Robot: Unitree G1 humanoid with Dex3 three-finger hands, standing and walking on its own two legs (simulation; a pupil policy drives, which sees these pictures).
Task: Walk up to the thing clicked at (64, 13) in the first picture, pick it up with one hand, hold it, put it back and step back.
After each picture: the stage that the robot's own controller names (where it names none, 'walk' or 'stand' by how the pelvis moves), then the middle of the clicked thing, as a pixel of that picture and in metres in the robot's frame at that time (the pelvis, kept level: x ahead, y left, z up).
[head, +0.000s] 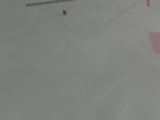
stand; (65, 12) +2.16 +0.20 -0.72
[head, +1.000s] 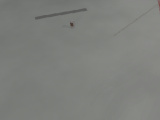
walk; (72, 24) +2.02 +0.24 -0.72
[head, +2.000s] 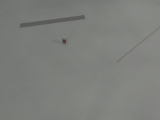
walk; (65, 40) +1.40 +0.25 -0.72
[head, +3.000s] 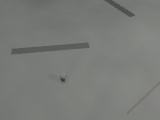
walk; (63, 77) +0.91 +0.19 -0.70
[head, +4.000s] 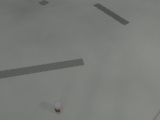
walk; (58, 107) +0.61 +0.17 -0.70
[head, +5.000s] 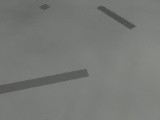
stand; out of the picture +0.43 +0.17 -0.70
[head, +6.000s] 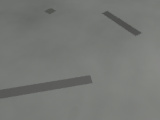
stand; out of the picture +0.39 +0.15 -0.71
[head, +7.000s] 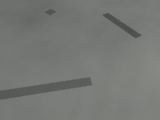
stand; out of the picture +0.38 +0.14 -0.72
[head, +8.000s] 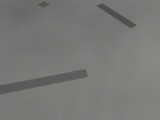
stand; out of the picture +0.40 +0.17 -0.72
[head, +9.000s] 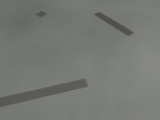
stand; out of the picture +0.34 +0.17 -0.72
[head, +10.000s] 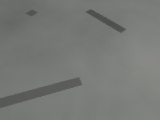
stand; out of the picture +0.33 +0.18 -0.72
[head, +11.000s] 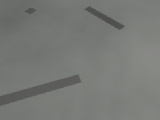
stand; out of the picture +0.34 +0.19 -0.72
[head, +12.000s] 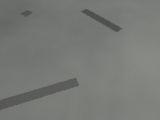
stand; out of the picture +0.31 +0.19 -0.71
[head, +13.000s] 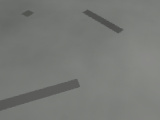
stand; out of the picture +0.30 +0.19 -0.71
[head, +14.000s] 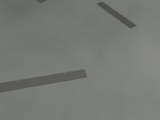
walk; out of the picture +0.36 +0.15 -0.70
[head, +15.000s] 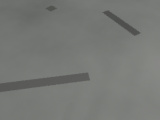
stand; out of the picture +0.43 +0.17 -0.72
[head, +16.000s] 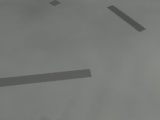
stand; out of the picture +0.43 +0.18 -0.71
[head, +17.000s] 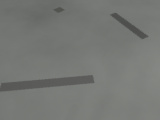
stand; out of the picture +0.43 +0.16 -0.72
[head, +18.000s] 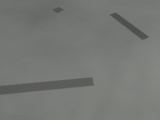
stand; out of the picture +0.39 +0.17 -0.72
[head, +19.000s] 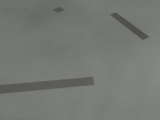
stand; out of the picture +0.40 +0.16 -0.72
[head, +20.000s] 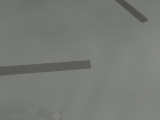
go down; (57, 118) +0.42 +0.16 -0.70
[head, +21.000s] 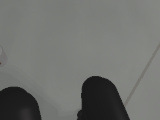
go down; out of the picture +0.47 +0.26 -0.28
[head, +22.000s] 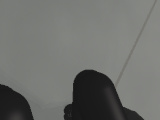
close in; out of the picture +0.45 +0.29 -0.24
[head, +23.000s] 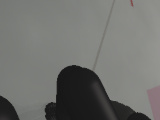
close; out of the picture +0.43 +0.31 -0.23
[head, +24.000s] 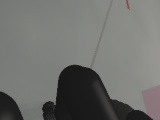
close; out of the picture +0.43 +0.31 -0.23
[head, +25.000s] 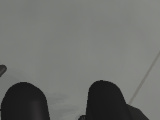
lift; out of the picture +0.36 +0.29 -0.10
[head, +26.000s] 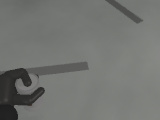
hold; (30, 93) +0.33 +0.17 +0.03
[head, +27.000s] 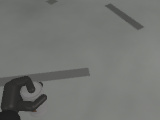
hold; (35, 99) +0.31 +0.17 +0.00
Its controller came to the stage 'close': yes
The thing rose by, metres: 0.70
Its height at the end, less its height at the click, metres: +0.67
